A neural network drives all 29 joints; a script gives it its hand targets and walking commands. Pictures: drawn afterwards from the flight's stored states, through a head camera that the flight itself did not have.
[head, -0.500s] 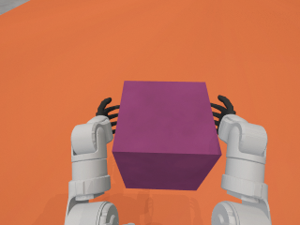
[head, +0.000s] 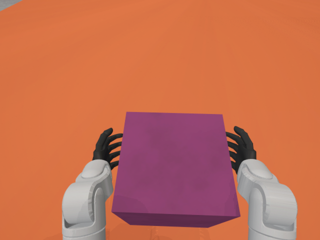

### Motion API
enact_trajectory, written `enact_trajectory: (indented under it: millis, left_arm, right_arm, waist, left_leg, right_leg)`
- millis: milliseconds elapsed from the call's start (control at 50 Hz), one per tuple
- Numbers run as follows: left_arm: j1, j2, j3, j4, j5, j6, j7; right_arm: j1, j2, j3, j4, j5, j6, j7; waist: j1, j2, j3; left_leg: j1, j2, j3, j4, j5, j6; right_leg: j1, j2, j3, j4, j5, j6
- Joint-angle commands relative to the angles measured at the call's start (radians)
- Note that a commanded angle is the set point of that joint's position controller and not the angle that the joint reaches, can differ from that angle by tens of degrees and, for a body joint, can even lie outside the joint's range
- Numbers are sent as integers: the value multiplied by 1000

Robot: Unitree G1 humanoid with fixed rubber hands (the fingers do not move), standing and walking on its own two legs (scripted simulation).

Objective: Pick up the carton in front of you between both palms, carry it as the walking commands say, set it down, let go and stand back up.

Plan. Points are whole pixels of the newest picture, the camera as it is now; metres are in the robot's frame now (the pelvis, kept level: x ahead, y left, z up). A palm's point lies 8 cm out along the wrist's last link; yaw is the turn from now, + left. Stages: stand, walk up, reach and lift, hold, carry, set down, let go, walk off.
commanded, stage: carry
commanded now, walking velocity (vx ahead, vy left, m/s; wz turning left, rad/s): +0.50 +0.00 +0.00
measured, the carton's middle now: (171, 175) +0.28 +0.00 +0.03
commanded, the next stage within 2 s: none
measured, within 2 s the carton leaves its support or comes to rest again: neither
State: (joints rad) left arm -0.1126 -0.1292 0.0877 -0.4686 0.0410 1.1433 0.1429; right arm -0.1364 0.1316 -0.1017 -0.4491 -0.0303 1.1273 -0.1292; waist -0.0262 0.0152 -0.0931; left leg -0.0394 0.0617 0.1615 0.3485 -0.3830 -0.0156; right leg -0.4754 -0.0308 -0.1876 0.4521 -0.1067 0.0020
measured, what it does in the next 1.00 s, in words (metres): walks ahead: right foot, then left foot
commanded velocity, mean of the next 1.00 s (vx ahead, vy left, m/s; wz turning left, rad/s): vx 0.50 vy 0.00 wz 0.00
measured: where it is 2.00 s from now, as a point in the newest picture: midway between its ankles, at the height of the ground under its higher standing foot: (161, 145)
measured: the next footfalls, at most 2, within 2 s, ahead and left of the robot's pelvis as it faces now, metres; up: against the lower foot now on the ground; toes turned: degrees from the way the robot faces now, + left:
right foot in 0.02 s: +0.16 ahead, -0.10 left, +0.00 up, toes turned -9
left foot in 0.44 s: +0.46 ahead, +0.13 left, +0.00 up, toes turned +13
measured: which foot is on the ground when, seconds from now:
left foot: down 0.00-0.02, up 0.04-0.42, down 0.44-0.92, up 0.94-1.00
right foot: up 0.00-0.00, down 0.02-0.48, up 0.50-0.90, down 0.92-1.00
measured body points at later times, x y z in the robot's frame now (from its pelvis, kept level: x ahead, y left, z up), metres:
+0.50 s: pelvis +0.33 +0.03 -0.02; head +0.29 +0.04 +0.43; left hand +0.57 +0.19 +0.07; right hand +0.58 -0.11 +0.08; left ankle +0.42 +0.12 -0.74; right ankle +0.14 -0.09 -0.70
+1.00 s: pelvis +0.65 +0.00 -0.01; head +0.64 -0.01 +0.44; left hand +0.89 +0.16 +0.08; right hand +0.91 -0.14 +0.07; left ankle +0.45 +0.12 -0.67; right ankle +0.74 -0.08 -0.74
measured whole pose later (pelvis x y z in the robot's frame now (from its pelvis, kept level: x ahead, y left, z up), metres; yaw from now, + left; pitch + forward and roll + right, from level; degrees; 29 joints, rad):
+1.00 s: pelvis +0.65 +0.00 -0.01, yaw +3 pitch +3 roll -1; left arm 0.00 -0.13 0.03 -0.49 0.04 1.21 0.14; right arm 0.00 0.13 -0.07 -0.52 -0.05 1.21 -0.13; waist 0.02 0.04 -0.12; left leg -0.18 0.10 0.09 0.94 -0.46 -0.02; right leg -0.45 -0.05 -0.24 0.56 -0.16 -0.08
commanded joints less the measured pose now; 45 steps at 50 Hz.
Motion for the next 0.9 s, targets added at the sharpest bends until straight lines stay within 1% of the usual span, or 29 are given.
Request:
enact_trajectory:
  millis: [0, 20, 40, 60, 80, 100, 120, 140, 160, 200, 220, 280, 320, 360, 380, 420, 440, 460, 480, 500, 520, 540, 560, 580, 640, 720, 820, 860, 880]
  left_arm:
    - [-288, -754, -616, -65, -220, 30, -80]
    - [-261, -721, -599, -59, -214, 42, -80]
    - [-278, -729, -601, -62, -215, 47, -82]
    - [-268, -758, -606, -73, -233, 55, -91]
    - [-288, -793, -620, -87, -247, 55, -101]
    - [-318, -816, -637, -106, -258, 53, -112]
    - [-344, -837, -659, -118, -272, 50, -120]
    - [-358, -849, -677, -130, -287, 45, -126]
    - [-355, -849, -687, -135, -296, 40, -132]
    - [-328, -832, -695, -133, -301, 34, -138]
    - [-313, -818, -696, -134, -301, 32, -138]
    - [-275, -764, -688, -147, -291, 34, -130]
    - [-258, -726, -677, -156, -279, 40, -119]
    - [-260, -676, -660, -150, -265, 48, -106]
    - [-260, -655, -653, -146, -260, 53, -99]
    - [-257, -622, -644, -139, -253, 64, -85]
    - [-257, -601, -634, -136, -250, 70, -79]
    - [-277, -596, -640, -161, -259, 78, -76]
    - [-278, -614, -653, -162, -265, 78, -79]
    - [-286, -663, -666, -153, -268, 73, -86]
    - [-281, -712, -668, -138, -266, 66, -96]
    - [-274, -760, -670, -124, -261, 54, -107]
    - [-274, -800, -670, -114, -253, 42, -114]
    - [-271, -826, -673, -110, -245, 31, -119]
    - [-235, -843, -671, -109, -218, 11, -116]
    - [-226, -784, -676, -157, -218, 12, -97]
    - [-232, -673, -670, -183, -238, 44, -81]
    - [-234, -646, -657, -180, -247, 55, -79]
    - [-220, -638, -647, -166, -249, 59, -78]
  right_arm:
    - [-261, 720, 639, -67, 238, 55, 101]
    - [-268, 696, 635, -84, 236, 72, 99]
    - [-274, 708, 650, -104, 242, 87, 103]
    - [-274, 726, 656, -113, 251, 90, 109]
    - [-295, 756, 664, -115, 259, 91, 118]
    - [-295, 787, 668, -103, 261, 86, 126]
    - [-286, 812, 669, -97, 258, 78, 130]
    - [-275, 830, 669, -93, 252, 70, 133]
    - [-257, 838, 669, -87, 241, 63, 132]
    - [-225, 833, 664, -82, 220, 53, 123]
    - [-207, 822, 662, -85, 212, 50, 118]
    - [-180, 777, 661, -114, 202, 50, 102]
    - [-183, 737, 659, -135, 205, 57, 94]
    - [-192, 687, 648, -134, 206, 66, 85]
    - [-190, 665, 641, -131, 208, 71, 81]
    - [-167, 631, 618, -105, 207, 79, 72]
    - [-155, 618, 604, -93, 204, 82, 67]
    - [-158, 608, 593, -80, 198, 80, 66]
    - [-147, 641, 601, -76, 213, 80, 70]
    - [-171, 683, 622, -101, 237, 78, 81]
    - [-182, 728, 639, -103, 243, 71, 92]
    - [-210, 773, 662, -123, 255, 61, 105]
    - [-247, 806, 682, -138, 266, 51, 116]
    - [-254, 823, 695, -142, 274, 43, 127]
    - [-233, 818, 714, -149, 295, 30, 148]
    - [-203, 749, 703, -170, 287, 33, 142]
    - [-158, 651, 655, -153, 241, 62, 104]
    - [-166, 632, 647, -158, 233, 74, 91]
    - [-174, 624, 645, -162, 231, 79, 85]
  waist:
    - [35, 83, -275]
    - [55, -99, -302]
    - [56, -327, -304]
    - [54, -253, -264]
    - [54, -169, -235]
    - [48, -69, -233]
    - [41, -28, -212]
    - [38, -48, -211]
    - [40, -82, -207]
    - [40, -120, -179]
    - [40, -125, -155]
    - [46, -147, -108]
    - [50, -156, -84]
    - [49, -168, -60]
    - [44, -168, -58]
    - [22, -119, -115]
    - [0, -29, -168]
    - [-12, 234, -262]
    - [3, 296, -253]
    - [0, 199, -248]
    - [1, 108, -262]
    - [10, 20, -254]
    - [16, 16, -238]
    - [17, 52, -229]
    - [14, 110, -193]
    - [12, 117, -130]
    - [8, 143, -46]
    - [14, 141, -54]
    - [29, 118, -82]
  left_leg:
    - [-145, 104, 48, 262, 569, 32]
    - [-317, 38, 62, 532, 319, -4]
    - [-613, -67, -12, 745, -83, -23]
    - [-705, -15, -124, 879, -132, 6]
    - [-709, 23, -152, 899, -105, 24]
    - [-683, 57, -163, 855, -39, 27]
    - [-643, 82, -167, 766, 15, 24]
    - [-588, 78, -147, 676, 44, 18]
    - [-557, 61, -117, 605, 60, 11]
    - [-541, 52, -80, 459, 110, -2]
    - [-535, 47, -61, 376, 143, -4]
    - [-499, 14, 4, 228, 242, 1]
    - [-481, 7, 34, 191, 302, 8]
    - [-447, 7, 55, 168, 308, 19]
    - [-394, -6, 77, 151, 290, 26]
    - [-141, -66, 139, 116, 218, 41]
    - [38, 28, -18, 65, 119, 65]
    - [218, 278, -493, -57, -23, 201]
    - [278, 365, -691, -157, 135, 256]
    - [252, 358, -591, -122, 280, 258]
    - [200, 342, -514, -97, 345, 244]
    - [119, 321, -436, -116, 311, 201]
    - [47, 297, -357, -146, 255, 160]
    - [8, 268, -293, -172, 210, 139]
    - [-3, 239, -199, -236, 145, 138]
    - [40, 202, -99, -233, 284, 132]
    - [68, 191, -24, -191, 398, 109]
    - [59, 185, 15, -92, 502, 93]
    - [25, 158, 62, 29, 570, 74]
  right_leg:
    - [493, 2, -21, -35, -15, -33]
    - [597, -218, 332, -116, -121, -92]
    - [760, -390, 690, -203, -122, -235]
    - [713, -416, 680, -212, -70, -265]
    - [640, -387, 591, -201, 43, -250]
    - [581, -366, 506, -212, 57, -218]
    - [514, -343, 428, -235, 42, -182]
    - [465, -316, 351, -257, 4, -149]
    - [440, -293, 296, -277, -31, -138]
    - [422, -266, 226, -314, -92, -142]
    - [416, -252, 193, -320, -82, -141]
    - [416, -227, 122, -305, 18, -122]
    - [427, -222, 103, -294, 36, -112]
    - [437, -221, 87, -265, 47, -100]
    - [430, -216, 66, -213, 98, -90]
    - [353, -160, -33, 33, 252, -48]
    - [218, -112, -62, 248, 198, -9]
    - [-21, -14, -29, 580, -20, 37]
    - [-213, 42, 73, 749, -380, 31]
    - [-246, -22, 152, 849, -381, 2]
    - [-245, -64, 176, 849, -338, -15]
    - [-208, -100, 195, 773, -263, -22]
    - [-163, -119, 194, 685, -213, -19]
    - [-133, -108, 164, 623, -176, -15]
    - [-135, -93, 109, 443, -108, 9]
    - [-143, -71, 44, 199, 10, 23]
    - [-79, -53, -9, 61, 85, -4]
    - [37, -27, -48, 37, 42, -20]
    - [160, 11, -89, 4, 9, -22]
